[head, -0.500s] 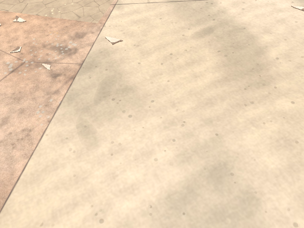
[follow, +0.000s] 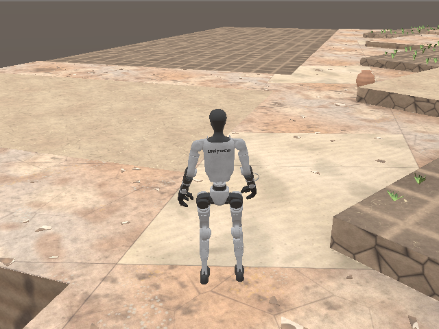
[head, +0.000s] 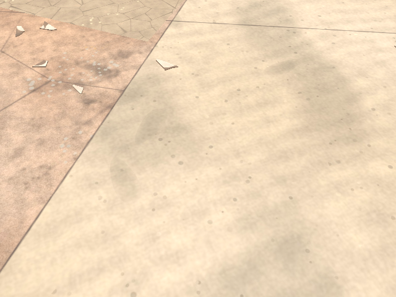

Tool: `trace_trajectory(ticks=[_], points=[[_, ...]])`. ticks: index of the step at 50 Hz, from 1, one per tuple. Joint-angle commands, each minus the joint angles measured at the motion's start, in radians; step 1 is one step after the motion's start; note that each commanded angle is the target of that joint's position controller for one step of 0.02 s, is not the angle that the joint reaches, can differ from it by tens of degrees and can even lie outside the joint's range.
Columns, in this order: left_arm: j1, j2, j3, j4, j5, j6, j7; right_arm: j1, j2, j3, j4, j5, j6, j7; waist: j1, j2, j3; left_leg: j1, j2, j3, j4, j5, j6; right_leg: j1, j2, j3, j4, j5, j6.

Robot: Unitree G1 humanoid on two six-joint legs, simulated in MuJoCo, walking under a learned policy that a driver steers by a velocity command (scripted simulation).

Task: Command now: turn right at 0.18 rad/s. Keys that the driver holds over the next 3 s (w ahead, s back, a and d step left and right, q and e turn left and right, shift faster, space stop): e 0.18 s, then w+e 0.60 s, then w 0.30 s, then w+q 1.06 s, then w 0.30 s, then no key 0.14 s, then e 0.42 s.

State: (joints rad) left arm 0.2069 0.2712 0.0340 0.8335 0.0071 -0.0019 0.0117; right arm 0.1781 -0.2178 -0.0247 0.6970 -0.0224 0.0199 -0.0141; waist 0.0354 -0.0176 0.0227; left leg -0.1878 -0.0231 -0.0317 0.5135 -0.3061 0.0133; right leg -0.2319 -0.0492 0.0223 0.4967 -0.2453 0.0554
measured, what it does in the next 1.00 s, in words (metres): walks ahead, turning right: left foot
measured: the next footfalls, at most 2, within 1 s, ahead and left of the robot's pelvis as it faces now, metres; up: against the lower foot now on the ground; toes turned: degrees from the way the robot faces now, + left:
left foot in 0.80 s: +0.42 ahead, -0.04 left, +0.00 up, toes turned -30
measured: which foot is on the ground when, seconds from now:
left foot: down 0.00-0.28, up 0.30-0.78, down 0.80-1.00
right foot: down 0.00-0.82, up 0.84-1.00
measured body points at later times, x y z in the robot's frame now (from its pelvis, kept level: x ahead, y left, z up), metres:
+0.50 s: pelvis +0.05 -0.07 +0.02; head +0.06 -0.11 +0.46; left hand +0.15 +0.19 -0.09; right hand +0.16 -0.38 -0.09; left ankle +0.16 +0.10 -0.66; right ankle -0.01 -0.12 -0.74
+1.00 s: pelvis +0.32 -0.12 +0.01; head +0.34 -0.13 +0.45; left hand +0.56 +0.07 -0.10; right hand +0.27 -0.40 -0.11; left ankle +0.38 -0.02 -0.74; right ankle +0.24 -0.22 -0.66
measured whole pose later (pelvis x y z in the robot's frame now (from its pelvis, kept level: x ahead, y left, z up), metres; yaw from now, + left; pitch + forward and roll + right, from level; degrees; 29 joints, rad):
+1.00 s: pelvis +0.32 -0.12 +0.01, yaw -30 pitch +1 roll +3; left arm 0.27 0.30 0.06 0.72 -0.02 -0.04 0.01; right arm 0.25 -0.26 -0.07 0.80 0.00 -0.11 0.02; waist -0.01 -0.05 0.03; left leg -0.21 -0.05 0.03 0.36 -0.18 0.03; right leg -0.53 -0.05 0.07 1.11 -0.35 -0.02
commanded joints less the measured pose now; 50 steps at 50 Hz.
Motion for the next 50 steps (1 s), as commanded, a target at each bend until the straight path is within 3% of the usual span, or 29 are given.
trace_trajectory(ticks=[1, 3, 6, 9, 11, 12, 13, 14, 15, 16, 17, 18, 19, 20, 23, 26, 34, 37, 38, 39, 40, 41, 42, 43, 44, 45, 46, 47, 50], points=[[-0.062, 0.127, 0.032, -0.071, -0.013, -0.008, 0.008, 0.012, -0.192, -0.060, -0.053, 0.005, -0.007, -0.020, -0.037, 0.103, 0.001, 0.015, 0.142, -0.126, -0.143, 0.158, 0.066, -0.094, 0.013, 0.005, 0.032, 0.104, -0.017], [-0.053, 0.127, 0.038, -0.079, -0.017, -0.003, 0.008, 0.023, -0.209, -0.072, -0.050, 0.010, 0.000, -0.029, -0.039, 0.134, -0.001, 0.027, 0.204, -0.156, -0.154, 0.194, 0.114, -0.148, 0.023, -0.010, 0.111, 0.048, -0.014], [-0.038, 0.118, 0.045, -0.094, -0.020, 0.009, -0.002, -0.006, -0.204, -0.076, -0.066, 0.010, 0.000, -0.039, -0.042, 0.188, -0.018, 0.018, 0.322, -0.212, -0.153, 0.334, 0.204, -0.217, 0.011, -0.014, 0.339, -0.226, -0.024], [-0.036, 0.107, 0.046, -0.110, -0.027, 0.022, -0.019, -0.048, -0.218, -0.084, -0.067, 0.022, -0.009, -0.040, -0.035, 0.136, -0.028, 0.043, 0.361, -0.174, -0.119, 0.518, 0.221, -0.244, -0.022, -0.014, 0.376, -0.290, -0.035], [0.006, 0.107, 0.046, -0.101, -0.032, 0.026, -0.032, -0.065, -0.241, -0.093, -0.062, 0.039, -0.005, -0.036, -0.021, 0.138, -0.067, 0.006, 0.335, -0.114, -0.125, 0.288, 0.181, -0.131, -0.003, -0.067, 0.262, -0.171, -0.059], [0.054, 0.106, 0.050, -0.084, -0.036, 0.026, -0.038, -0.083, -0.237, -0.092, -0.059, 0.050, -0.004, -0.032, 0.008, 0.135, -0.069, -0.063, 0.300, -0.071, -0.103, 0.096, 0.150, -0.023, 0.028, -0.103, 0.162, -0.093, -0.080], [0.130, 0.119, 0.062, -0.050, -0.038, 0.024, -0.038, -0.072, -0.203, -0.084, -0.050, 0.048, -0.005, -0.026, 0.033, 0.096, -0.071, -0.158, 0.244, -0.011, -0.016, -0.106, 0.111, 0.111, 0.073, -0.114, 0.082, -0.070, -0.105], [0.218, 0.180, 0.084, -0.027, -0.041, 0.017, -0.030, -0.066, -0.133, -0.064, -0.053, 0.028, -0.011, -0.017, 0.052, -0.092, -0.053, -0.320, 0.151, 0.111, 0.270, -0.220, 0.036, 0.232, -0.025, 0.093, -0.065, -0.174, -0.168], [0.256, 0.332, 0.108, -0.065, -0.026, -0.014, -0.032, -0.148, -0.087, -0.047, -0.144, 0.016, -0.031, -0.014, 0.057, -0.333, -0.035, -0.649, -0.035, 0.096, 0.569, -0.373, -0.032, 0.305, -0.301, 0.721, -0.274, -0.337, -0.377], [0.233, 0.266, 0.084, -0.088, 0.008, -0.045, -0.039, -0.180, -0.151, -0.062, -0.142, 0.050, -0.058, -0.012, 0.073, -0.180, -0.033, -0.698, 0.012, -0.064, 0.671, -0.350, -0.008, 0.273, -0.357, 0.826, -0.361, -0.471, -0.431], [0.176, 0.213, 0.068, -0.098, 0.007, -0.063, -0.034, -0.169, -0.192, -0.074, -0.128, 0.070, -0.075, -0.003, 0.035, -0.128, 0.031, -0.704, 0.053, -0.082, 0.663, -0.235, 0.018, 0.231, -0.328, 0.740, -0.358, -0.506, -0.386], [0.135, 0.188, 0.060, -0.111, -0.010, -0.068, -0.027, -0.139, -0.206, -0.082, -0.099, 0.054, -0.085, -0.003, 0.009, -0.069, 0.053, -0.684, 0.080, -0.074, 0.631, -0.132, 0.024, 0.210, -0.276, 0.634, -0.335, -0.457, -0.333], [0.110, 0.180, 0.054, -0.118, -0.019, -0.065, -0.018, -0.133, -0.208, -0.085, -0.080, 0.030, -0.093, -0.005, 0.002, -0.055, 0.060, -0.661, 0.096, -0.070, 0.567, -0.034, 0.016, 0.198, -0.232, 0.541, -0.328, -0.355, -0.295], [0.114, 0.172, 0.049, -0.122, -0.017, -0.063, -0.009, -0.130, -0.203, -0.088, -0.071, 0.018, -0.099, -0.002, -0.004, -0.068, 0.050, -0.603, 0.100, -0.066, 0.518, 0.045, 0.005, 0.180, -0.185, 0.464, -0.336, -0.268, -0.271], [0.181, 0.163, 0.048, -0.118, -0.016, -0.067, 0.005, -0.141, -0.167, -0.083, -0.060, 0.019, -0.110, 0.009, 0.006, -0.057, 0.019, -0.575, 0.066, -0.038, 0.403, 0.204, -0.032, 0.225, -0.135, 0.348, -0.340, -0.012, -0.262], [0.226, 0.161, 0.051, -0.107, -0.021, -0.062, 0.014, -0.193, -0.141, -0.076, -0.073, 0.023, -0.115, 0.013, 0.021, -0.068, 0.021, -0.569, 0.046, -0.037, 0.261, 0.289, -0.061, 0.230, -0.113, 0.299, -0.326, 0.099, -0.251], [0.307, 0.166, 0.062, -0.075, -0.036, -0.039, 0.026, -0.381, -0.127, -0.056, -0.135, 0.037, -0.149, 0.052, 0.080, -0.104, 0.069, -0.494, 0.007, -0.027, 0.010, 0.327, -0.066, 0.223, -0.120, 0.350, -0.244, 0.197, -0.252], [0.272, 0.180, 0.072, -0.084, -0.037, -0.028, 0.033, -0.324, -0.159, -0.067, -0.127, 0.042, -0.161, 0.056, 0.034, -0.142, 0.052, -0.345, -0.007, -0.021, -0.032, 0.282, -0.035, 0.206, -0.136, 0.383, -0.195, 0.313, -0.226], [0.249, 0.186, 0.075, -0.095, -0.035, -0.026, 0.032, -0.260, -0.183, -0.078, -0.113, 0.042, -0.164, 0.052, -0.002, -0.162, 0.021, -0.244, -0.022, -0.006, -0.041, 0.246, -0.014, 0.192, -0.127, 0.381, -0.145, 0.446, -0.212], [0.222, 0.175, 0.072, -0.109, -0.032, -0.025, 0.028, -0.140, -0.218, -0.097, -0.083, 0.040, -0.166, 0.041, -0.065, -0.158, -0.057, -0.066, -0.027, 0.012, -0.075, 0.266, 0.018, 0.168, -0.081, 0.350, -0.027, 0.589, -0.184], [0.195, 0.148, 0.060, -0.132, -0.018, -0.027, 0.022, 0.029, -0.258, -0.110, -0.057, 0.029, -0.164, 0.032, -0.149, -0.131, -0.207, 0.211, 0.064, -0.056, -0.040, 0.253, 0.076, 0.069, -0.030, 0.309, 0.190, 0.558, -0.150], [0.303, 0.043, 0.032, -0.147, -0.006, -0.033, 0.019, 0.189, -0.332, -0.124, -0.035, 0.007, -0.155, 0.024, -0.133, 0.108, -0.413, 0.614, 0.317, -0.424, -0.024, 0.092, 0.205, -0.231, 0.098, 0.229, 0.549, 0.129, -0.087], [0.387, 0.042, 0.020, -0.140, -0.041, -0.044, 0.019, 0.220, -0.283, -0.110, 0.003, 0.017, -0.152, 0.039, -0.098, 0.363, -0.469, 0.679, 0.443, -0.800, -0.190, -0.092, 0.282, -0.425, 0.143, 0.206, 0.763, -0.341, -0.065], [0.320, 0.136, 0.042, -0.120, -0.059, -0.048, 0.016, 0.155, -0.200, -0.088, 0.000, 0.034, -0.146, 0.037, -0.106, 0.233, -0.276, 0.525, 0.399, -0.699, -0.234, -0.200, 0.244, -0.502, 0.069, 0.204, 0.834, -0.270, -0.064], [0.211, 0.159, 0.045, -0.139, -0.052, -0.050, 0.013, 0.096, -0.167, -0.079, -0.003, 0.035, -0.136, 0.033, -0.108, 0.128, -0.143, 0.367, 0.354, -0.529, -0.240, -0.136, 0.213, -0.502, 0.029, 0.152, 0.819, -0.187, -0.067], [0.137, 0.144, 0.044, -0.158, -0.035, -0.055, 0.011, 0.057, -0.156, -0.072, 0.007, 0.026, -0.131, 0.033, -0.088, 0.068, -0.053, 0.218, 0.312, -0.421, -0.267, -0.006, 0.206, -0.477, 0.000, 0.129, 0.772, -0.139, -0.070], [0.111, 0.136, 0.048, -0.166, -0.025, -0.057, 0.007, 0.037, -0.138, -0.064, 0.014, 0.014, -0.132, 0.032, -0.064, 0.075, -0.025, 0.133, 0.277, -0.346, -0.292, 0.078, 0.201, -0.439, -0.028, 0.126, 0.722, -0.108, -0.076], [0.122, 0.114, 0.045, -0.166, -0.029, -0.056, 0.001, 0.028, -0.134, -0.061, 0.021, 0.008, -0.135, 0.031, -0.041, 0.100, -0.019, 0.082, 0.258, -0.302, -0.317, 0.119, 0.204, -0.399, -0.042, 0.120, 0.691, -0.095, -0.078], [0.091, 0.060, 0.025, -0.182, -0.021, -0.051, -0.007, 0.034, -0.158, -0.065, 0.052, 0.029, -0.147, 0.032, -0.023, 0.105, 0.010, 0.016, 0.257, -0.212, -0.382, 0.210, 0.235, -0.403, -0.067, 0.078, 0.547, -0.074, -0.066]])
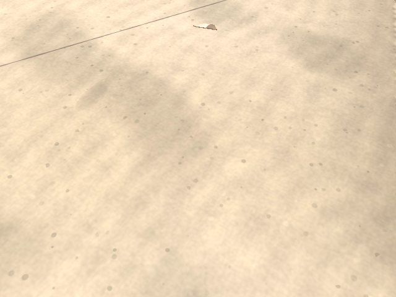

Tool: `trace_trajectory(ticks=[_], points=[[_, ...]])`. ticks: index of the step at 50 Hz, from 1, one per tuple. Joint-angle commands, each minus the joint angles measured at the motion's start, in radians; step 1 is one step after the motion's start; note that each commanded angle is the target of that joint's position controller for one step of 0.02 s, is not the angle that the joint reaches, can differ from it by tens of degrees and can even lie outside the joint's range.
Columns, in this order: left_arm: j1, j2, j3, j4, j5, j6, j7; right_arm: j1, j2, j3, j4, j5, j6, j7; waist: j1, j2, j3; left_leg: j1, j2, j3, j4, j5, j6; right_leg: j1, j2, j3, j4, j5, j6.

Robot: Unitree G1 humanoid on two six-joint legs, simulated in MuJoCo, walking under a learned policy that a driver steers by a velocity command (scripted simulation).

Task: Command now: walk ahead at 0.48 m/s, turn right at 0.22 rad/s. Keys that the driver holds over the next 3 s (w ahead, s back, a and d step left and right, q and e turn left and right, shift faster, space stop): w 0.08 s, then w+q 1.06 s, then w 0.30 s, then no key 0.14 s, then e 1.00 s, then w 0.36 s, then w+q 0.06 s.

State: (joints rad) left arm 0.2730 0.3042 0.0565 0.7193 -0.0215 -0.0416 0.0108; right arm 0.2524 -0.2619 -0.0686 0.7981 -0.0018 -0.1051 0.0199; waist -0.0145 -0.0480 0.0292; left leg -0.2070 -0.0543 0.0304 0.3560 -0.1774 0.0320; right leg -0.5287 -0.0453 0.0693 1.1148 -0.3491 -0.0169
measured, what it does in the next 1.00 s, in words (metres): walks ahead, turning left: right foot, then left foot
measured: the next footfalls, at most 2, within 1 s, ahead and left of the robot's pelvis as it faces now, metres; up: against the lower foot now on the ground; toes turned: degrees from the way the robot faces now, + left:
right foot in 0.26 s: +0.32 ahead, -0.16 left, +0.00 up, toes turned +2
left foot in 0.76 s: +0.56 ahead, +0.14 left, +0.00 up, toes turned +22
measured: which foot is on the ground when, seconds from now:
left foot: down 0.00-0.28, up 0.30-0.74, down 0.76-1.00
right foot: up 0.00-0.24, down 0.26-0.78, up 0.80-1.00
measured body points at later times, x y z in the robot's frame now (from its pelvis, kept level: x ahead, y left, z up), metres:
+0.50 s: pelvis +0.28 -0.05 +0.00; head +0.31 -0.06 +0.45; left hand +0.31 +0.24 -0.10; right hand +0.45 -0.31 -0.11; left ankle +0.32 +0.11 -0.66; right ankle +0.28 -0.16 -0.74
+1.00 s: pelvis +0.54 +0.07 +0.00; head +0.57 +0.10 +0.45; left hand +0.59 +0.39 -0.09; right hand +0.74 -0.15 -0.10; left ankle +0.52 +0.13 -0.74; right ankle +0.68 -0.08 -0.66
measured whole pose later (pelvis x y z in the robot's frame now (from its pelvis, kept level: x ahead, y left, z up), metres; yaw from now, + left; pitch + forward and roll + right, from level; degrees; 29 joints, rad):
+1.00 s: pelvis +0.54 +0.07 +0.00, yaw +27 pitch +1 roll +0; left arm 0.13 0.31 0.06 0.69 0.01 -0.10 0.01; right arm 0.30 -0.28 -0.06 0.72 0.01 -0.05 0.02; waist -0.04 -0.03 0.06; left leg -0.22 -0.11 -0.06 0.38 -0.17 0.11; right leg -0.62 -0.11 0.07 1.01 -0.25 0.05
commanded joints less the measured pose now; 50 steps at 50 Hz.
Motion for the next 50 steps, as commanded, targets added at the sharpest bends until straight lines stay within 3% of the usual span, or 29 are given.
trace_trajectory(ticks=[1, 4, 8, 10, 11, 12, 13, 14, 15, 16, 18, 20, 22, 24, 29, 32, 34, 36, 37, 38, 39, 40, 41, 42, 43, 44, 45, 47, 50], points=[[-0.009, 0.020, -0.004, -0.081, 0.016, -0.014, -0.009, -0.036, -0.135, -0.026, -0.043, 0.012, -0.022, -0.003, 0.022, 0.127, 0.012, 0.028, 0.289, -0.248, -0.238, 0.110, 0.221, -0.113, -0.078, 0.017, -0.134, 0.074, 0.012], [-0.108, 0.011, -0.019, -0.106, 0.019, -0.032, -0.025, -0.025, -0.168, -0.030, -0.032, 0.022, -0.012, -0.005, -0.007, 0.108, 0.023, 0.004, 0.244, -0.141, -0.243, 0.174, 0.192, -0.049, -0.066, -0.025, -0.352, 0.258, 0.015], [-0.234, 0.041, -0.013, -0.153, 0.008, -0.047, -0.038, 0.075, -0.205, -0.033, 0.005, 0.042, 0.008, -0.005, -0.043, 0.107, 0.032, 0.047, 0.264, -0.167, -0.197, 0.174, 0.158, 0.031, -0.019, -0.038, -0.521, 0.341, 0.016], [-0.227, 0.072, 0.000, -0.159, 0.006, -0.052, -0.041, 0.094, -0.221, -0.035, 0.015, 0.041, 0.022, -0.009, -0.020, 0.114, 0.020, 0.095, 0.287, -0.197, -0.142, 0.186, 0.134, 0.084, 0.000, -0.039, -0.576, 0.303, 0.002], [-0.182, 0.087, 0.011, -0.149, 0.006, -0.055, -0.040, 0.089, -0.224, -0.033, 0.017, 0.040, 0.029, -0.010, 0.017, 0.117, -0.003, 0.094, 0.278, -0.190, -0.080, 0.242, 0.115, 0.170, 0.014, -0.052, -0.610, 0.290, -0.012], [-0.075, 0.122, 0.033, -0.118, 0.010, -0.054, -0.033, 0.096, -0.204, -0.024, 0.017, 0.033, 0.032, -0.011, 0.072, 0.105, -0.069, 0.068, 0.233, -0.158, 0.057, 0.344, 0.088, 0.335, 0.033, -0.068, -0.630, 0.270, -0.035], [0.079, 0.178, 0.055, -0.095, 0.022, -0.052, -0.022, 0.092, -0.155, -0.003, 0.002, 0.017, 0.030, -0.011, 0.149, 0.074, -0.187, -0.053, 0.176, -0.117, 0.295, 0.256, 0.046, 0.578, -0.065, 0.011, -0.605, 0.269, -0.080], [0.186, 0.283, 0.079, -0.085, 0.046, -0.040, -0.013, 0.195, -0.042, 0.033, -0.028, 0.013, 0.017, -0.012, 0.136, -0.177, -0.368, -0.387, 0.043, -0.026, 0.691, -0.128, -0.032, 0.923, -0.349, 0.415, -0.654, 0.106, -0.214], [0.213, 0.217, 0.062, -0.077, 0.041, -0.037, -0.018, 0.194, -0.089, 0.023, -0.018, 0.034, 0.008, -0.013, 0.149, -0.215, -0.413, -0.489, 0.033, -0.146, 0.861, -0.397, -0.031, 0.894, -0.385, 0.646, -0.783, -0.004, -0.248], [0.150, 0.158, 0.042, -0.074, 0.031, -0.038, -0.019, 0.130, -0.167, -0.002, -0.032, 0.056, 0.010, -0.012, 0.136, -0.143, -0.258, -0.568, 0.082, -0.159, 0.932, -0.338, -0.021, 0.788, -0.356, 0.507, -0.798, -0.042, -0.211], [0.022, 0.089, 0.020, -0.074, 0.027, -0.044, -0.024, 0.048, -0.155, -0.005, -0.050, 0.039, 0.021, -0.016, 0.082, -0.076, -0.105, -0.539, 0.153, -0.124, 0.871, -0.195, -0.019, 0.562, -0.277, 0.281, -0.851, 0.089, -0.180], [-0.044, 0.060, 0.017, -0.066, 0.035, -0.061, -0.026, 0.069, -0.120, -0.007, -0.041, 0.035, 0.049, -0.015, 0.029, -0.088, -0.053, -0.437, 0.185, -0.128, 0.820, -0.118, -0.027, 0.425, -0.234, 0.144, -0.922, 0.198, -0.167], [-0.061, 0.067, 0.025, -0.049, 0.034, -0.077, -0.023, 0.057, -0.087, -0.003, -0.050, 0.033, 0.070, -0.014, 0.009, -0.053, -0.024, -0.436, 0.187, -0.128, 0.791, -0.067, -0.039, 0.388, -0.235, 0.053, -0.964, 0.308, -0.177], [-0.055, 0.082, 0.034, -0.029, 0.036, -0.082, -0.016, 0.014, -0.078, -0.002, -0.072, 0.027, 0.078, -0.012, 0.007, -0.022, 0.002, -0.478, 0.188, -0.139, 0.708, 0.005, -0.047, 0.402, -0.235, -0.020, -0.982, 0.373, -0.180], [-0.016, 0.131, 0.052, 0.006, 0.027, -0.069, 0.001, -0.142, -0.052, 0.015, -0.125, 0.021, 0.067, 0.023, 0.057, 0.009, 0.046, -0.437, 0.166, -0.060, 0.407, 0.217, -0.032, 0.437, -0.215, -0.184, -0.999, 0.395, -0.151], [0.027, 0.156, 0.063, 0.034, 0.011, -0.052, 0.002, -0.222, -0.064, 0.015, -0.165, 0.023, 0.069, 0.038, 0.079, 0.017, 0.075, -0.454, 0.157, -0.031, 0.320, 0.185, -0.002, 0.526, -0.241, -0.221, -0.976, 0.416, -0.136], [0.037, 0.173, 0.070, 0.046, 0.000, -0.037, 0.002, -0.245, -0.081, 0.009, -0.188, 0.022, 0.070, 0.045, 0.072, 0.009, 0.073, -0.448, 0.134, 0.002, 0.288, 0.109, 0.028, 0.593, -0.256, -0.244, -0.916, 0.540, -0.120], [0.028, 0.204, 0.078, 0.045, -0.007, -0.020, 0.007, -0.192, -0.115, -0.010, -0.194, 0.022, 0.075, 0.046, 0.025, -0.025, 0.009, -0.329, 0.066, 0.065, 0.288, 0.004, 0.069, 0.628, -0.250, -0.274, -0.767, 0.883, -0.097], [0.016, 0.211, 0.079, 0.041, -0.011, -0.010, 0.010, -0.084, -0.149, -0.031, -0.171, 0.026, 0.078, 0.043, -0.041, -0.027, -0.056, -0.186, 0.019, 0.092, 0.267, -0.013, 0.097, 0.609, -0.230, -0.296, -0.607, 1.003, -0.079], [0.016, 0.192, 0.070, 0.036, -0.010, -0.007, 0.013, 0.084, -0.209, -0.067, -0.125, 0.029, 0.084, 0.028, -0.126, -0.005, -0.146, 0.072, -0.022, 0.080, 0.217, 0.032, 0.135, 0.495, -0.187, -0.319, -0.378, 0.953, -0.043], [0.056, 0.108, 0.039, 0.012, 0.032, -0.016, 0.013, 0.191, -0.307, -0.094, -0.102, 0.036, 0.096, 0.005, -0.129, 0.189, -0.225, 0.359, 0.167, -0.224, 0.207, 0.091, 0.203, 0.207, -0.119, -0.314, -0.041, 0.356, 0.011], [0.106, 0.026, 0.008, -0.045, 0.032, -0.047, 0.003, 0.126, -0.367, -0.093, -0.144, 0.033, 0.081, 0.009, -0.029, 0.340, -0.369, 0.600, 0.372, -0.828, 0.017, -0.196, 0.412, -0.154, 0.095, -0.118, 0.266, -0.265, 0.061], [-0.021, 0.133, 0.027, -0.057, -0.006, -0.080, -0.009, 0.130, -0.272, -0.066, -0.156, 0.030, 0.065, 0.020, -0.108, 0.167, -0.352, 0.580, 0.382, -0.832, -0.086, -0.255, 0.362, -0.262, 0.043, 0.035, 0.299, -0.217, 0.038], [-0.084, 0.143, 0.028, -0.082, -0.029, -0.096, -0.014, 0.106, -0.230, -0.054, -0.146, 0.024, 0.051, 0.020, -0.097, 0.140, -0.217, 0.468, 0.353, -0.693, -0.088, -0.199, 0.323, -0.302, 0.006, 0.020, 0.248, -0.126, 0.015], [-0.085, 0.127, 0.025, -0.072, -0.010, -0.102, -0.005, 0.047, -0.204, -0.045, -0.149, 0.024, 0.043, 0.020, -0.045, 0.050, -0.131, 0.317, 0.308, -0.576, -0.081, -0.072, 0.288, -0.255, -0.039, 0.018, 0.160, -0.050, 0.012], [-0.077, 0.135, 0.032, -0.063, 0.019, -0.098, 0.002, -0.009, -0.169, -0.036, -0.158, 0.021, 0.041, 0.015, -0.010, 0.056, -0.100, 0.206, 0.270, -0.487, -0.084, 0.044, 0.270, -0.185, -0.068, 0.023, 0.076, -0.004, 0.019], [-0.057, 0.136, 0.035, -0.060, 0.027, -0.087, 0.000, -0.036, -0.159, -0.030, -0.174, 0.008, 0.041, 0.009, 0.017, 0.085, -0.087, 0.130, 0.246, -0.445, -0.102, 0.122, 0.266, -0.122, -0.081, 0.026, 0.046, 0.028, 0.026], [-0.046, 0.113, 0.032, -0.059, 0.036, -0.068, -0.002, -0.040, -0.163, -0.032, -0.173, 0.010, 0.038, -0.001, 0.033, 0.085, -0.078, 0.057, 0.224, -0.387, -0.125, 0.242, 0.275, -0.082, -0.076, 0.007, -0.026, 0.056, 0.054], [-0.134, 0.074, 0.018, -0.088, 0.040, -0.055, -0.001, 0.003, -0.193, -0.040, -0.150, 0.017, 0.038, -0.021, 0.010, 0.078, -0.040, -0.003, 0.182, -0.308, -0.133, 0.295, 0.255, -0.095, -0.051, -0.016, -0.205, 0.199, 0.092]])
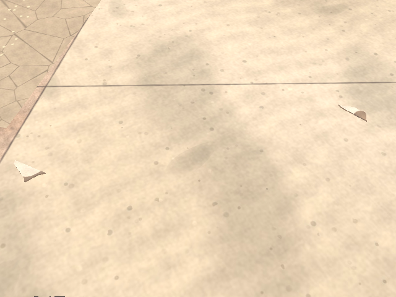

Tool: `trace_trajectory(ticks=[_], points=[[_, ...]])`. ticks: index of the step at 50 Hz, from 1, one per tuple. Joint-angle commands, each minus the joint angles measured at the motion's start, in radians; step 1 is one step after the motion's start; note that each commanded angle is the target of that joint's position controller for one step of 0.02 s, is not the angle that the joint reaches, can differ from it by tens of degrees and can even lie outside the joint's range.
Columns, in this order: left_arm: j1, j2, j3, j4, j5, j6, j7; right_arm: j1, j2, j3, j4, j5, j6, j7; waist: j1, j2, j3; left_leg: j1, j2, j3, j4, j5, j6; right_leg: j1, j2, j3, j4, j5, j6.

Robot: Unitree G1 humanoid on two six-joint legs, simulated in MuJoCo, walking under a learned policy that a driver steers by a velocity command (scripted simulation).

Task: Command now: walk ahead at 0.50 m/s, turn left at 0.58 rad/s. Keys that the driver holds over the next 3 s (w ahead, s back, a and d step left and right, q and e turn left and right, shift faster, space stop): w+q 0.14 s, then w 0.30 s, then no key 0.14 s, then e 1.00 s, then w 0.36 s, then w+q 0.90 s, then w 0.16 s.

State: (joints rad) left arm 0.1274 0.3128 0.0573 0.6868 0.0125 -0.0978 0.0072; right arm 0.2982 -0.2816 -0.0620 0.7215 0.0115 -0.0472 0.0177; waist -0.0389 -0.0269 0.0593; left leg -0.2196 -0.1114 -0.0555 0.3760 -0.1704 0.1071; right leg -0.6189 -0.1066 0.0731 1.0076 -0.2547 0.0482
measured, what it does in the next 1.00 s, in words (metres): walks ahead: right foot, then left foot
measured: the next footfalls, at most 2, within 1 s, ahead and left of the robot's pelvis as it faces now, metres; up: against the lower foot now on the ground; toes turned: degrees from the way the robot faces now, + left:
right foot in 0.24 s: +0.34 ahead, -0.14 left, +0.00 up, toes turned +10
left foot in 0.70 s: +0.51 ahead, +0.13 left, +0.00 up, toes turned +8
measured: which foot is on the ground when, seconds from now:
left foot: down 0.00-0.26, up 0.28-0.68, down 0.70-1.00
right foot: up 0.00-0.22, down 0.24-0.72, up 0.74-1.00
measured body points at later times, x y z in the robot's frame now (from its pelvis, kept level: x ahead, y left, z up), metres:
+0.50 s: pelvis +0.28 -0.05 +0.00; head +0.31 -0.05 +0.45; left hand +0.28 +0.23 -0.12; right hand +0.48 -0.28 -0.10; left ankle +0.30 +0.11 -0.68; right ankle +0.30 -0.15 -0.74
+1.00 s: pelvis +0.41 +0.01 -0.01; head +0.44 +0.01 +0.44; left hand +0.51 +0.30 -0.12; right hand +0.57 -0.26 -0.11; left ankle +0.47 +0.12 -0.74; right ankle +0.43 -0.13 -0.70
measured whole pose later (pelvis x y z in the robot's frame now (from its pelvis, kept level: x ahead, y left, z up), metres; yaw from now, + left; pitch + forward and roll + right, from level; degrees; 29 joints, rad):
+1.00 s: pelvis +0.41 +0.01 -0.01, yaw +0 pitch +1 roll +1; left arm 0.22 0.32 0.07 0.75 -0.01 0.06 0.03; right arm 0.10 -0.26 -0.05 0.76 -0.02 -0.01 -0.03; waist 0.00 -0.02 0.06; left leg -0.32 0.03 0.13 0.42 -0.12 0.03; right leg -0.49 -0.06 -0.01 0.92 -0.39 0.07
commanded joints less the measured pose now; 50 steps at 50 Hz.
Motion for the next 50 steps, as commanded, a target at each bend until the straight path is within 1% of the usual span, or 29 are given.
trace_trajectory(ticks=[1, 4, 7, 10, 11, 12, 13, 14, 15, 16, 17, 18, 19, 21, 24, 26, 29, 31, 34, 35, 36, 37, 38, 39, 40, 41, 43, 48, 50], points=[[-0.028, 0.053, 0.011, -0.065, 0.005, 0.000, 0.001, -0.031, -0.175, -0.047, -0.067, 0.007, -0.016, -0.023, 0.020, 0.067, -0.062, -0.003, 0.217, -0.200, -0.148, 0.262, 0.160, 0.010, 0.025, -0.021, -0.183, 0.177, 0.031], [-0.135, 0.035, 0.001, -0.088, -0.007, -0.009, -0.013, 0.012, -0.181, -0.048, -0.050, 0.012, -0.006, -0.032, -0.027, 0.098, -0.049, -0.031, 0.189, -0.193, -0.130, 0.153, 0.118, 0.091, 0.078, -0.032, -0.390, 0.332, 0.033], [-0.184, 0.063, 0.008, -0.107, -0.020, -0.021, -0.028, 0.058, -0.180, -0.049, -0.028, 0.019, 0.003, -0.036, -0.042, 0.112, -0.044, 0.026, 0.224, -0.271, -0.075, 0.089, 0.106, 0.120, 0.098, -0.004, -0.481, 0.334, 0.016], [-0.131, 0.092, 0.021, -0.093, -0.019, -0.033, -0.039, 0.063, -0.165, -0.046, -0.015, 0.011, 0.008, -0.040, -0.014, 0.149, -0.052, 0.117, 0.275, -0.328, 0.001, 0.119, 0.085, 0.161, 0.087, -0.001, -0.513, 0.247, -0.031], [-0.076, 0.098, 0.028, -0.079, -0.017, -0.036, -0.037, 0.054, -0.158, -0.044, -0.014, 0.009, 0.010, -0.038, 0.018, 0.159, -0.062, 0.121, 0.267, -0.325, 0.044, 0.182, 0.072, 0.232, 0.094, -0.023, -0.542, 0.227, -0.055], [0.016, 0.123, 0.042, -0.055, -0.008, -0.041, -0.031, 0.052, -0.130, -0.033, -0.016, 0.004, 0.009, -0.034, 0.064, 0.145, -0.120, 0.110, 0.215, -0.292, 0.159, 0.277, 0.046, 0.377, 0.091, -0.033, -0.566, 0.225, -0.090], [0.157, 0.167, 0.053, -0.043, 0.007, -0.043, -0.025, 0.060, -0.085, -0.013, -0.032, -0.011, 0.008, -0.031, 0.122, 0.063, -0.262, 0.008, 0.159, -0.231, 0.412, 0.170, 0.012, 0.622, -0.048, 0.106, -0.535, 0.209, -0.155], [0.262, 0.252, 0.079, 0.003, 0.013, -0.031, -0.031, 0.209, -0.023, 0.006, -0.040, 0.019, -0.003, -0.030, 0.077, -0.258, -0.384, -0.349, 0.003, -0.109, 0.756, -0.262, -0.069, 0.951, -0.252, 0.560, -0.622, -0.021, -0.328], [0.274, 0.167, 0.061, 0.010, -0.019, -0.028, -0.040, 0.195, -0.102, -0.003, -0.024, 0.028, -0.009, -0.031, 0.100, -0.226, -0.337, -0.501, 0.040, -0.149, 0.892, -0.399, -0.078, 0.949, -0.288, 0.734, -0.715, -0.272, -0.335], [0.223, 0.108, 0.043, 0.003, -0.024, -0.025, -0.037, 0.078, -0.162, -0.019, -0.037, 0.030, -0.010, -0.031, 0.123, -0.114, -0.195, -0.547, 0.080, -0.150, 0.931, -0.315, -0.077, 0.832, -0.250, 0.602, -0.733, -0.284, -0.295], [0.171, 0.094, 0.034, -0.006, -0.012, -0.017, -0.035, 0.000, -0.157, -0.017, -0.057, 0.018, -0.011, -0.033, 0.109, -0.040, -0.129, -0.528, 0.117, -0.106, 0.914, -0.247, -0.077, 0.721, -0.209, 0.478, -0.740, -0.181, -0.270], [0.139, 0.076, 0.027, 0.001, -0.008, -0.013, -0.033, -0.048, -0.145, -0.017, -0.072, 0.002, -0.016, -0.030, 0.093, -0.016, -0.065, -0.519, 0.147, -0.089, 0.851, -0.197, -0.079, 0.624, -0.171, 0.390, -0.763, -0.061, -0.268], [0.125, 0.062, 0.019, 0.004, -0.001, -0.015, -0.030, -0.048, -0.131, -0.018, -0.074, -0.002, -0.018, -0.026, 0.067, -0.041, -0.058, -0.473, 0.181, -0.079, 0.798, -0.158, -0.078, 0.570, -0.140, 0.327, -0.780, 0.030, -0.258], [0.129, 0.055, 0.016, 0.016, -0.008, -0.019, -0.029, -0.024, -0.094, -0.011, -0.064, 0.002, -0.016, -0.020, 0.049, -0.071, -0.068, -0.423, 0.196, -0.048, 0.723, -0.141, -0.087, 0.532, -0.108, 0.249, -0.811, 0.136, -0.262], [0.136, 0.097, 0.023, 0.040, -0.014, -0.018, -0.026, -0.087, -0.054, 0.005, -0.084, -0.013, -0.011, -0.020, 0.050, -0.054, -0.040, -0.416, 0.201, -0.006, 0.557, -0.102, -0.120, 0.490, -0.111, 0.146, -0.832, 0.429, -0.288], [0.132, 0.115, 0.026, 0.054, -0.014, -0.005, -0.020, -0.121, -0.032, 0.016, -0.086, -0.017, -0.016, -0.016, 0.055, -0.050, -0.059, -0.344, 0.186, 0.021, 0.418, 0.006, -0.132, 0.472, -0.079, 0.047, -0.807, 0.625, -0.265], [0.182, 0.127, 0.025, 0.087, -0.022, 0.014, -0.012, -0.191, -0.036, 0.015, -0.090, -0.011, -0.020, -0.006, 0.088, -0.064, -0.089, -0.246, 0.143, 0.044, 0.264, 0.191, -0.132, 0.486, -0.054, -0.014, -0.777, 0.663, -0.230], [0.210, 0.125, 0.023, 0.110, -0.030, 0.027, -0.010, -0.236, -0.049, 0.009, -0.105, -0.014, -0.022, -0.001, 0.094, -0.066, -0.087, -0.216, 0.123, 0.026, 0.197, 0.203, -0.118, 0.511, -0.064, 0.018, -0.734, 0.631, -0.219], [0.171, 0.134, 0.025, 0.112, -0.040, 0.043, -0.001, -0.170, -0.093, -0.013, -0.085, -0.028, -0.034, -0.002, 0.027, -0.060, -0.107, -0.075, 0.106, 0.016, 0.054, 0.257, -0.076, 0.516, -0.054, 0.072, -0.609, 0.553, -0.175], [0.182, 0.115, 0.019, 0.108, -0.033, 0.040, 0.000, -0.122, -0.136, -0.026, -0.070, -0.038, -0.038, -0.011, 0.010, -0.030, -0.144, 0.052, 0.146, 0.000, 0.016, 0.429, -0.049, 0.475, -0.006, 0.061, -0.524, 0.504, -0.137], [0.198, 0.068, 0.002, 0.078, -0.006, 0.031, -0.001, -0.051, -0.210, -0.041, -0.074, -0.056, -0.035, -0.026, 0.003, 0.090, -0.259, 0.293, 0.324, -0.136, 0.114, 0.837, 0.020, 0.319, 0.068, 0.027, -0.326, 0.216, -0.087], [0.336, 0.002, -0.022, 0.095, -0.015, 0.035, 0.000, -0.026, -0.211, -0.042, -0.077, -0.056, -0.009, -0.032, 0.020, 0.287, -0.398, 0.493, 0.554, -0.339, 0.141, 0.990, 0.192, 0.112, 0.152, -0.027, -0.036, -0.408, -0.025], [0.329, 0.092, 0.001, 0.110, -0.033, 0.051, 0.003, -0.011, -0.155, -0.030, -0.079, -0.035, 0.011, -0.030, -0.012, 0.219, -0.422, 0.429, 0.540, -0.363, 0.102, 0.800, 0.202, 0.076, 0.131, 0.027, 0.101, -0.494, -0.005], [0.266, 0.125, 0.018, 0.093, -0.044, 0.069, 0.009, -0.056, -0.134, -0.023, -0.076, -0.020, 0.020, -0.030, -0.002, 0.178, -0.323, 0.345, 0.492, -0.300, 0.055, 0.599, 0.171, 0.012, 0.106, 0.013, 0.168, -0.441, 0.007], [0.234, 0.117, 0.023, 0.089, -0.041, 0.091, 0.020, -0.118, -0.111, -0.015, -0.077, -0.015, 0.024, -0.031, 0.019, 0.144, -0.252, 0.248, 0.452, -0.249, 0.008, 0.423, 0.143, -0.006, 0.077, 0.000, 0.173, -0.377, 0.021], [0.225, 0.114, 0.029, 0.086, -0.034, 0.117, 0.031, -0.176, -0.097, -0.010, -0.078, -0.017, 0.026, -0.031, 0.040, 0.149, -0.195, 0.135, 0.427, -0.200, -0.043, 0.281, 0.128, 0.021, 0.056, -0.001, 0.159, -0.319, 0.036], [0.244, 0.084, 0.030, 0.077, -0.029, 0.151, 0.043, -0.245, -0.107, -0.016, -0.069, -0.038, 0.026, -0.032, 0.078, 0.194, -0.138, -0.052, 0.384, -0.103, -0.119, 0.149, 0.124, 0.131, 0.054, -0.038, 0.139, -0.229, 0.051], [0.168, 0.049, 0.023, 0.020, -0.019, 0.156, 0.027, -0.270, -0.126, -0.027, -0.036, -0.032, 0.024, -0.053, 0.062, 0.163, -0.151, -0.062, 0.402, 0.008, -0.133, 0.146, 0.137, 0.212, 0.024, -0.067, -0.073, -0.113, 0.022], [0.142, 0.060, 0.024, 0.000, -0.020, 0.155, 0.013, -0.260, -0.149, -0.035, -0.022, -0.027, 0.033, -0.055, 0.053, 0.156, -0.161, -0.037, 0.425, 0.016, -0.126, 0.144, 0.138, 0.245, 0.023, -0.082, -0.141, -0.098, 0.005]])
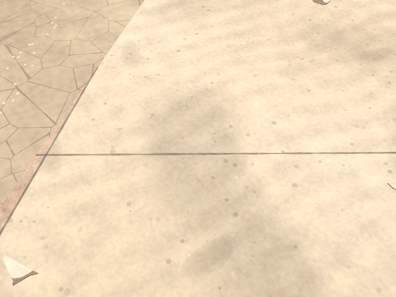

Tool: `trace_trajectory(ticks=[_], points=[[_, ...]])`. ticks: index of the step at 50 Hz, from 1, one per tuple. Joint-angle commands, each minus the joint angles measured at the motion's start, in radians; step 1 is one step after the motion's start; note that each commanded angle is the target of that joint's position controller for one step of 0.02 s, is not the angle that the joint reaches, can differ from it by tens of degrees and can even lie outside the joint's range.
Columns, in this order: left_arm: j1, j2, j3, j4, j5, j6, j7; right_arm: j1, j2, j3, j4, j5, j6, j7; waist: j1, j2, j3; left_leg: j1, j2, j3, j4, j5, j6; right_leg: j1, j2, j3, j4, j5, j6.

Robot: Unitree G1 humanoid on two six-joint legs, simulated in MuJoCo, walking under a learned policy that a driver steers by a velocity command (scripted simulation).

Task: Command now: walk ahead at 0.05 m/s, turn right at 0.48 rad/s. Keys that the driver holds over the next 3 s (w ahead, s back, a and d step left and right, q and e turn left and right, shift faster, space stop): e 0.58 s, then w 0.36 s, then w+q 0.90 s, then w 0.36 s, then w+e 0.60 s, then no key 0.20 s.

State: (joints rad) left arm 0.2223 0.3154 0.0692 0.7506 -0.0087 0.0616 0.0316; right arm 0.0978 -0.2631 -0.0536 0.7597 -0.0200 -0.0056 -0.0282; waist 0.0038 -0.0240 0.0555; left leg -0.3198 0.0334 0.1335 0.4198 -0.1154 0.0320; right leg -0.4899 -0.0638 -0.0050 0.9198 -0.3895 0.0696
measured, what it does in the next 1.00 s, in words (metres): walks ahead, turning right: right foot, then left foot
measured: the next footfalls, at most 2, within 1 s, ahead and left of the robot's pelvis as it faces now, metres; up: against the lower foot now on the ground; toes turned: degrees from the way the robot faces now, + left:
right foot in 0.12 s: +0.05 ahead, -0.13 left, +0.00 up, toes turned -7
left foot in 0.60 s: +0.11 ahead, +0.09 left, +0.00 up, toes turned -27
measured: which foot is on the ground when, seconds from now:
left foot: down 0.00-0.12, up 0.14-0.58, down 0.60-1.00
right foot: up 0.00-0.10, down 0.12-0.60, up 0.62-0.98, down 1.00-1.00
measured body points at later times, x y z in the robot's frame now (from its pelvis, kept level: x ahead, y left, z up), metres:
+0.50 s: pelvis +0.02 -0.03 +0.00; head +0.05 -0.06 +0.45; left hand +0.24 +0.21 -0.08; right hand +0.09 -0.35 -0.11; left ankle +0.08 +0.12 -0.70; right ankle +0.01 -0.13 -0.74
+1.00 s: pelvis +0.09 -0.07 +0.00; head +0.10 -0.08 +0.45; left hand +0.38 +0.07 -0.08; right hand -0.03 -0.33 -0.13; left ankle +0.08 +0.10 -0.74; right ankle +0.07 -0.20 -0.74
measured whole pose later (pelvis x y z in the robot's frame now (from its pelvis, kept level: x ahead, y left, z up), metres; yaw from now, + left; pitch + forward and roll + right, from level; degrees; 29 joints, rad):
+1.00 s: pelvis +0.09 -0.07 +0.00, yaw -25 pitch +2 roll +1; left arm 0.16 0.29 0.04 0.64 -0.03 -0.05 -0.01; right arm 0.38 -0.30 -0.05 0.88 0.03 -0.04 0.01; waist -0.09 -0.01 -0.01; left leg -0.09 0.03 -0.04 0.39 -0.34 -0.02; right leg -0.33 -0.02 -0.01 0.48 -0.21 -0.01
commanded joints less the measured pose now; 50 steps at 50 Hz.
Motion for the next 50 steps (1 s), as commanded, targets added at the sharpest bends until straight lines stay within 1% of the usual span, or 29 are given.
trace_trajectory(ticks=[1, 4, 5, 6, 7, 8, 9, 10, 11, 12, 14, 19, 25, 27, 29, 30, 31, 32, 33, 34, 35, 36, 38, 42, 45, 46, 48, 49, 50], points=[[0.042, 0.067, 0.014, -0.071, 0.001, -0.003, -0.017, -0.054, -0.177, -0.047, -0.053, 0.009, -0.005, -0.008, 0.009, 0.152, -0.157, 0.076, 0.290, -0.170, -0.162, 0.081, 0.209, 0.131, -0.017, -0.013, -0.085, 0.036, -0.027], [0.078, 0.077, 0.025, -0.069, 0.002, 0.000, -0.034, -0.068, -0.194, -0.053, -0.036, 0.035, 0.008, -0.004, 0.044, 0.139, -0.149, 0.082, 0.284, -0.130, -0.090, 0.035, 0.152, 0.231, 0.012, -0.058, -0.279, 0.113, -0.078], [0.104, 0.090, 0.034, -0.059, 0.007, 0.000, -0.034, -0.047, -0.176, -0.051, -0.022, 0.042, 0.013, -0.004, 0.051, 0.113, -0.145, 0.054, 0.254, -0.097, -0.027, -0.030, 0.106, 0.290, 0.037, -0.060, -0.359, 0.155, -0.107], [0.125, 0.132, 0.048, -0.059, 0.013, -0.001, -0.028, 0.003, -0.138, -0.045, 0.001, 0.040, 0.019, 0.000, 0.045, -0.005, -0.107, -0.026, 0.185, -0.025, 0.127, -0.146, 0.022, 0.342, -0.007, 0.051, -0.496, 0.274, -0.155], [0.111, 0.249, 0.070, -0.093, 0.009, -0.001, -0.006, 0.031, -0.081, -0.030, -0.024, -0.005, 0.021, 0.007, -0.007, -0.326, -0.078, -0.284, 0.021, 0.071, 0.439, -0.472, -0.098, 0.432, -0.260, 0.416, -0.568, 0.560, -0.286], [0.111, 0.263, 0.067, -0.116, 0.046, -0.023, -0.016, -0.105, -0.124, -0.044, -0.064, -0.004, 0.018, -0.003, 0.071, -0.271, -0.082, -0.352, -0.051, -0.111, 0.625, -0.560, -0.096, 0.319, -0.321, 0.537, -0.634, 0.500, -0.412], [0.070, 0.234, 0.060, -0.119, 0.054, -0.047, -0.021, -0.115, -0.144, -0.053, -0.064, 0.015, 0.019, -0.009, 0.048, -0.179, -0.078, -0.360, -0.028, -0.170, 0.699, -0.476, -0.077, 0.308, -0.271, 0.457, -0.643, 0.428, -0.381], [0.010, 0.209, 0.056, -0.126, 0.034, -0.062, -0.018, -0.076, -0.145, -0.059, -0.045, 0.022, 0.023, -0.015, 0.010, -0.135, -0.075, -0.367, -0.015, -0.189, 0.702, -0.380, -0.066, 0.313, -0.220, 0.389, -0.630, 0.384, -0.322], [-0.029, 0.171, 0.045, -0.136, 0.015, -0.065, -0.014, -0.049, -0.150, -0.064, -0.019, 0.014, 0.026, -0.023, -0.003, -0.100, -0.089, -0.363, -0.007, -0.197, 0.699, -0.324, -0.069, 0.326, -0.191, 0.353, -0.617, 0.375, -0.281], [-0.050, 0.155, 0.037, -0.142, 0.005, -0.064, -0.008, -0.035, -0.152, -0.067, -0.012, 0.006, 0.026, -0.025, -0.013, -0.104, -0.100, -0.339, -0.013, -0.196, 0.713, -0.277, -0.078, 0.320, -0.172, 0.326, -0.607, 0.427, -0.271], [-0.033, 0.136, 0.029, -0.147, 0.009, -0.061, 0.001, -0.024, -0.137, -0.066, -0.011, 0.015, 0.018, -0.021, -0.016, -0.101, -0.139, -0.307, -0.031, -0.199, 0.711, -0.227, -0.092, 0.348, -0.148, 0.308, -0.592, 0.501, -0.276], [0.002, 0.164, 0.043, -0.154, 0.001, -0.046, 0.016, -0.069, -0.107, -0.050, -0.023, 0.024, 0.005, -0.010, 0.018, -0.116, -0.136, -0.271, -0.048, -0.218, 0.444, -0.203, -0.121, 0.409, -0.129, 0.354, -0.567, 0.441, -0.284], [-0.037, 0.179, 0.051, -0.177, 0.000, -0.029, 0.002, -0.044, -0.132, -0.050, -0.020, 0.035, -0.014, 0.014, 0.022, -0.145, -0.135, -0.105, -0.079, -0.225, 0.247, -0.251, -0.109, 0.343, -0.114, 0.472, -0.537, 0.474, -0.296], [-0.062, 0.175, 0.051, -0.185, -0.009, -0.023, 0.000, -0.011, -0.139, -0.052, -0.015, 0.036, -0.023, 0.023, 0.004, -0.145, -0.147, -0.044, -0.083, -0.224, 0.132, -0.216, -0.094, 0.354, -0.097, 0.508, -0.506, 0.517, -0.280], [-0.090, 0.158, 0.045, -0.193, -0.022, -0.017, 0.006, 0.058, -0.157, -0.062, 0.006, 0.031, -0.030, 0.027, -0.035, -0.117, -0.157, 0.120, -0.045, -0.218, -0.082, -0.010, -0.061, 0.288, -0.035, 0.486, -0.449, 0.418, -0.214], [-0.049, 0.106, 0.030, -0.191, -0.010, -0.017, 0.006, 0.102, -0.212, -0.073, 0.008, 0.015, -0.027, 0.024, -0.024, 0.023, -0.206, 0.264, 0.129, -0.365, -0.121, 0.000, 0.005, 0.170, 0.040, 0.388, -0.309, 0.125, -0.160], [-0.003, 0.075, 0.023, -0.208, -0.009, -0.025, 0.004, 0.088, -0.284, -0.083, 0.012, -0.002, -0.016, 0.020, 0.026, 0.280, -0.154, 0.311, 0.293, -0.615, -0.159, -0.016, 0.159, -0.074, 0.218, 0.183, -0.147, -0.223, -0.103], [-0.019, 0.152, 0.041, -0.203, 0.008, -0.039, 0.006, 0.076, -0.236, -0.073, -0.005, -0.011, -0.024, 0.021, -0.010, 0.248, -0.118, 0.246, 0.363, -0.707, -0.196, -0.210, 0.245, -0.142, 0.144, 0.189, 0.052, -0.218, -0.072], [-0.027, 0.182, 0.053, -0.188, 0.002, -0.045, 0.001, 0.050, -0.188, -0.058, -0.017, 0.002, -0.031, 0.017, -0.007, 0.190, -0.087, 0.226, 0.309, -0.643, -0.215, -0.391, 0.221, -0.159, 0.113, 0.194, 0.115, -0.133, -0.069], [-0.019, 0.160, 0.050, -0.170, 0.007, -0.046, -0.002, 0.028, -0.170, -0.051, -0.016, 0.021, -0.035, 0.012, 0.002, 0.188, -0.056, 0.232, 0.247, -0.582, -0.226, -0.455, 0.176, -0.184, 0.107, 0.180, 0.132, -0.071, -0.053], [-0.022, 0.143, 0.045, -0.164, 0.013, -0.049, -0.003, 0.037, -0.157, -0.044, -0.010, 0.032, -0.040, 0.007, -0.011, 0.194, -0.041, 0.256, 0.227, -0.552, -0.235, -0.458, 0.156, -0.217, 0.099, 0.178, 0.145, -0.022, -0.040], [-0.026, 0.116, 0.037, -0.158, 0.009, -0.056, -0.009, 0.066, -0.151, -0.038, 0.001, 0.031, -0.043, 0.003, -0.024, 0.179, -0.032, 0.261, 0.211, -0.517, -0.245, -0.422, 0.152, -0.219, 0.096, 0.166, 0.150, 0.021, -0.032], [-0.064, 0.086, 0.024, -0.165, 0.001, -0.078, -0.018, 0.122, -0.158, -0.038, 0.020, 0.027, -0.050, 0.002, -0.050, 0.166, -0.014, 0.271, 0.189, -0.454, -0.269, -0.366, 0.153, -0.223, 0.080, 0.105, 0.087, 0.077, -0.025], [-0.145, 0.038, -0.002, -0.188, -0.001, -0.111, -0.029, 0.164, -0.198, -0.043, 0.032, 0.035, -0.057, 0.006, -0.087, 0.181, -0.009, 0.230, 0.177, -0.368, -0.277, -0.230, 0.157, -0.104, 0.032, 0.016, -0.156, 0.133, -0.016], [-0.150, 0.048, -0.004, -0.191, -0.013, -0.123, -0.039, 0.200, -0.230, -0.049, 0.044, 0.043, -0.057, 0.021, -0.091, 0.184, 0.000, 0.160, 0.192, -0.343, -0.262, -0.209, 0.165, 0.037, 0.045, -0.020, -0.296, 0.116, -0.036], [-0.140, 0.057, -0.002, -0.190, -0.017, -0.125, -0.041, 0.208, -0.235, -0.049, 0.047, 0.048, -0.055, 0.027, -0.084, 0.183, 0.002, 0.145, 0.203, -0.350, -0.254, -0.216, 0.167, 0.078, 0.049, -0.025, -0.334, 0.129, -0.048], [-0.076, 0.063, 0.004, -0.168, -0.020, -0.129, -0.041, 0.203, -0.224, -0.042, 0.052, 0.059, -0.049, 0.035, -0.030, 0.159, 0.000, 0.076, 0.200, -0.350, -0.204, -0.200, 0.149, 0.239, 0.065, -0.036, -0.452, 0.199, -0.079], [-0.004, 0.080, 0.017, -0.144, -0.022, -0.127, -0.035, 0.208, -0.198, -0.031, 0.055, 0.055, -0.049, 0.039, 0.012, 0.137, -0.024, 0.022, 0.178, -0.340, -0.146, -0.157, 0.128, 0.371, 0.076, -0.035, -0.489, 0.202, -0.095], [0.114, 0.114, 0.034, -0.121, -0.023, -0.126, -0.023, 0.191, -0.150, -0.013, 0.050, 0.045, -0.054, 0.044, 0.080, 0.108, -0.082, -0.062, 0.122, -0.291, 0.004, -0.110, 0.084, 0.551, 0.024, 0.029, -0.506, 0.192, -0.121]])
